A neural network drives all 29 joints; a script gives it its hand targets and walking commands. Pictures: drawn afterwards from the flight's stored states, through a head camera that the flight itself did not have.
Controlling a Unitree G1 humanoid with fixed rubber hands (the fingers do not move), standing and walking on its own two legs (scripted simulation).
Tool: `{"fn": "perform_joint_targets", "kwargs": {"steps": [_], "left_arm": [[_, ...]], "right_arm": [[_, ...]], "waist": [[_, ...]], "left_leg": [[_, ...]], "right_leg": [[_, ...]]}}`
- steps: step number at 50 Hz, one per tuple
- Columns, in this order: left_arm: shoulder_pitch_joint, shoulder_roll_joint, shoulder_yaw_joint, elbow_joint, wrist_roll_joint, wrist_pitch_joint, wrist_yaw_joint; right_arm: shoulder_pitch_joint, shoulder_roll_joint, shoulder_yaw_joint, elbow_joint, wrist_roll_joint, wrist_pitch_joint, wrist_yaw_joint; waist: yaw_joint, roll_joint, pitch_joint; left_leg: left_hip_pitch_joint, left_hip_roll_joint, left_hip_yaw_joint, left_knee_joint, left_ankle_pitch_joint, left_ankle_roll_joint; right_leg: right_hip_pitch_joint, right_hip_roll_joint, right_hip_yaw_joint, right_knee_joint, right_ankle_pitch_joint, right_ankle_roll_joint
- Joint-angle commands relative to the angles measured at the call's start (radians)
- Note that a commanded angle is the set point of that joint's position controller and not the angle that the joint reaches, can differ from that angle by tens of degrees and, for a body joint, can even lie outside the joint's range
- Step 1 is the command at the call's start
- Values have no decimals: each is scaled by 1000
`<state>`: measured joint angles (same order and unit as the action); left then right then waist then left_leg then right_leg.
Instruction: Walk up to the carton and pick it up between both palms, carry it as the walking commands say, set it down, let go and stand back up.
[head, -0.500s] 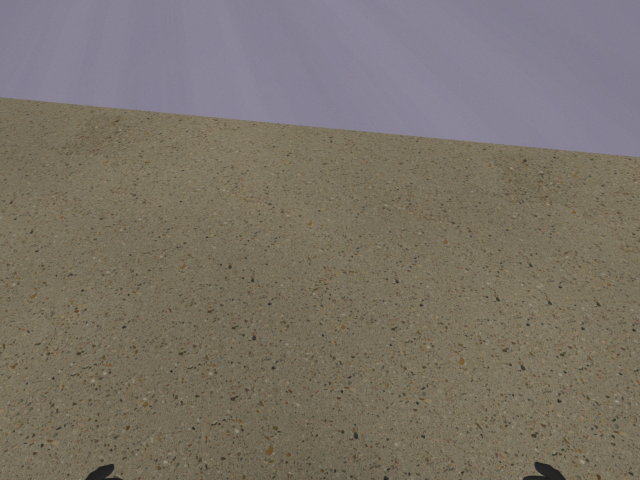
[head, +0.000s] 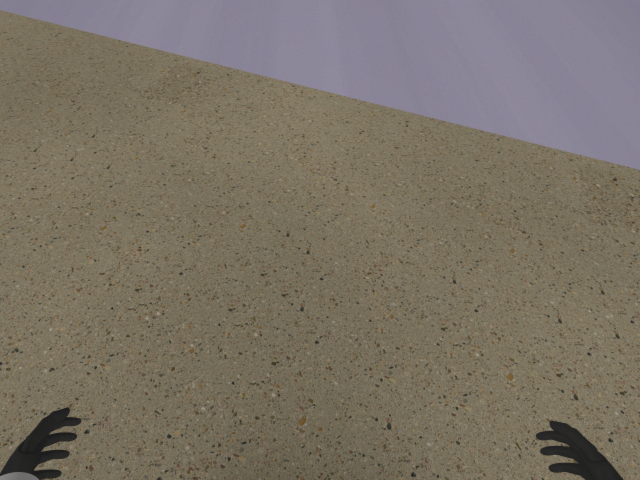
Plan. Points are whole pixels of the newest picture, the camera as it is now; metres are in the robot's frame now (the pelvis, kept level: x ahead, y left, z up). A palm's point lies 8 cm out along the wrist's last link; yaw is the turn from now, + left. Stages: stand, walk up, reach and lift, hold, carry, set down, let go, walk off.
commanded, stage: walk up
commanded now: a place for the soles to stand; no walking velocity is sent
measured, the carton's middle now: out of the picture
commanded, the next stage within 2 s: none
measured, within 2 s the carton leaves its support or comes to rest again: neither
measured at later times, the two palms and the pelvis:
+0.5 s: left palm out of the picture -0.06 +0.42 -0.03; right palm (444, 379) +0.26 -0.18 -0.06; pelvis +0.00 +0.05 +0.02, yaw +23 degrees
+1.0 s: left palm out of the picture -0.21 +0.49 -0.06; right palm (268, 334) +0.33 +0.07 -0.06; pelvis -0.02 +0.18 +0.01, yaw +49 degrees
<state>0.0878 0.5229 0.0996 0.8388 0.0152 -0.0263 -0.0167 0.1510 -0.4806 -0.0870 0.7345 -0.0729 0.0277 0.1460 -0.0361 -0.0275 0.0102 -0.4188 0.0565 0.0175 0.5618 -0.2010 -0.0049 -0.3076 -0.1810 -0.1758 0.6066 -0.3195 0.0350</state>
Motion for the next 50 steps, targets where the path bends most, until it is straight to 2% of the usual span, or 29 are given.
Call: {"fn": "perform_joint_targets", "kwargs": {"steps": [1, 2, 3, 5, 7, 11, 13, 14, 15, 16, 17, 18, 20, 21, 25, 28, 31, 34, 35, 36, 37, 38, 39, 42, 45, 47, 48, 49, 50], "left_arm": [[-9, 93, 14, -107, -23, 9, 9], [3, 128, 16, -85, -19, 14, 22], [25, 139, 15, -76, -16, 8, 23], [79, 158, 9, -50, -13, -1, 21], [154, 128, 18, -7, -1, -7, 22], [173, 106, 23, 0, -10, -16, 30], [223, 103, 24, 11, -10, -27, 39], [251, 132, 32, 13, -2, -36, 47], [230, 232, 43, -1, 18, -39, 56], [101, 275, 49, -42, 33, -43, 64], [66, 235, 45, -56, 30, -49, 65], [59, 205, 44, -51, 25, -54, 63], [51, 167, 46, -48, 22, -63, 61], [66, 171, 51, -46, 25, -62, 58], [145, 214, 65, -22, 35, -57, 46], [147, 237, 72, -12, 34, -54, 34], [120, 253, 75, -9, 32, -47, 21], [83, 257, 68, -2, 20, -34, 5], [95, 234, 55, 5, 14, -29, 2], [128, 192, 36, 10, 5, -19, -3], [117, 127, 20, -41, -13, -19, -1], [75, 154, 17, -61, -10, -11, 20], [71, 174, 17, -62, -12, -17, 26], [186, 174, 6, -11, -15, -30, 35], [210, 164, 7, -17, -16, -38, 42], [247, 156, 7, -13, -18, -51, 50], [284, 162, 13, -7, -16, -59, 57], [320, 224, 34, -9, -3, -64, 66], [233, 354, 68, -33, 18, -65, 74]], "right_arm": [[119, -284, -58, -72, -9, -14, -14], [100, -261, -60, -69, 1, -12, -25], [62, -237, -51, -82, 4, -9, -35], [-19, -208, -43, -107, 2, -2, -38], [-34, -195, -49, -132, 3, -4, -39], [-38, -165, -53, -163, -8, 12, -26], [-42, -155, -57, -170, -4, 20, -20], [-26, -126, -51, -172, 4, 20, -17], [-14, -68, -42, -176, 0, 14, -17], [-19, -100, -46, -163, -18, 10, -19], [-13, -152, -57, -141, -24, 9, -13], [12, -171, -65, -121, -26, 12, -1], [29, -171, -61, -84, -18, 20, 24], [11, -159, -54, -75, -14, 22, 34], [-116, -125, -28, -65, -7, 28, 47], [-159, -114, -20, -52, 1, 21, 47], [-163, -117, -23, -40, 12, 8, 44], [-107, -128, -38, -23, 14, -5, 24], [-75, -152, -50, -14, 6, -7, 17], [-29, -200, -64, 0, -1, -11, 10], [-4, -323, -85, -21, -23, -8, 0], [-9, -316, -88, -28, -9, -3, -6], [-33, -280, -77, -31, -3, -3, -13], [-138, -209, -57, -84, -4, 1, -10], [-158, -184, -58, -130, -6, 9, 4], [-181, -171, -58, -153, -5, 14, 12], [-192, -155, -54, -168, -1, 12, 15], [-163, -102, -40, -181, 8, 9, 15], [-96, -63, -37, -179, 2, 5, 17]], "waist": [[-54, 348, -145], [-40, 268, -150], [-25, 246, -159], [9, 229, -144], [36, 204, -150], [31, 226, -109], [61, 180, -108], [77, 96, -96], [94, -206, -93], [54, -130, -24], [32, -42, -23], [13, -16, -35], [4, -21, -43], [17, -41, -42], [78, -84, -33], [91, -115, -50], [78, -142, -73], [22, -167, -113], [-5, -130, -139], [-28, 11, -136], [-46, 305, -131], [-49, 300, -108], [-37, 246, -115], [23, 246, -160], [36, 253, -167], [64, 236, -165], [98, 174, -170], [122, 4, -165], [79, -209, -144]], "left_leg": [[373, 202, -507, -304, 166, 189], [400, 195, -493, -281, 125, 207], [386, 162, -450, -262, 95, 210], [297, 78, -355, -271, 47, 179], [192, 75, -314, -275, 16, 180], [39, 76, -367, -300, -71, 186], [-63, 34, -351, -250, -115, 132], [-170, -29, -302, -175, -168, 74], [-329, -149, -148, 125, -192, 16], [-346, -66, -184, 328, -143, -6], [-285, -26, -194, 408, -105, -12], [-259, -6, -180, 467, -61, -27], [-228, 28, -134, 488, 5, -51], [-206, 35, -109, 447, 10, -54], [-227, 65, -40, 313, -8, -52], [-189, 73, -14, 227, -20, -42], [-104, 52, 27, 129, -45, -26], [31, -3, 79, -86, -38, 9], [137, -18, 55, -190, -17, 32], [284, -3, -65, -291, 4, 72], [428, 158, -406, -294, 156, 181], [443, 172, -472, -276, 195, 230], [437, 131, -401, -242, 219, 227], [324, 33, -306, -243, 228, 197], [203, 50, -374, -261, 136, 213], [39, 26, -378, -227, 54, 185], [-109, -19, -344, -177, -56, 150], [-278, -122, -252, -53, -209, 94], [-399, -154, -116, 237, -190, 30]], "right_leg": [[-402, 197, 58, 226, -289, -32], [-416, 159, 162, 330, -280, -43], [-397, 155, 179, 336, -217, -52], [-294, 161, 163, 271, -74, -48], [-182, 180, 133, 230, -40, -33], [-20, 200, 130, 64, -26, -40], [138, 185, 138, -121, 72, -53], [234, 101, 221, -256, 47, -68], [279, -179, 549, -449, -181, -131], [88, -335, 642, -498, -264, -190], [36, -288, 565, -492, -213, -199], [30, -235, 457, -480, -145, -179], [50, -146, 259, -443, 7, -153], [54, -126, 203, -431, 37, -155], [141, -159, 117, -421, 91, -205], [170, -185, 60, -393, 123, -214], [154, -207, 12, -337, 106, -204], [143, -231, -23, -213, 150, -163], [115, -202, -62, -102, 168, -122], [0, -115, -105, 79, 77, -64], [-362, 73, -123, 215, -175, 14], [-473, 94, 44, 274, -264, 15], [-459, 88, 113, 273, -224, -6], [-281, 143, 97, 172, -37, -18], [-144, 172, 104, 64, -1, -30], [56, 163, 130, -71, 77, -56], [235, 130, 143, -188, 167, -75], [368, -27, 289, -355, 30, -104], [327, -354, 581, -457, -286, -177]]}}
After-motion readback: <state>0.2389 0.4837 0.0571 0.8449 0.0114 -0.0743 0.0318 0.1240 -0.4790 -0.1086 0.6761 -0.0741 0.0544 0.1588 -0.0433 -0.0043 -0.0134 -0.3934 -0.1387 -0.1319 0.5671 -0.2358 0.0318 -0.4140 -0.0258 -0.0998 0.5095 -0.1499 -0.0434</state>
